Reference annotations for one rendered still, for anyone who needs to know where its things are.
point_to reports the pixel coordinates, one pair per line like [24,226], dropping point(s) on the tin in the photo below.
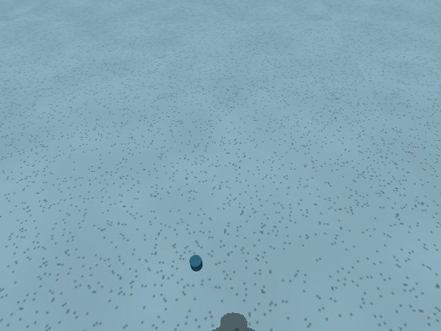
[196,263]

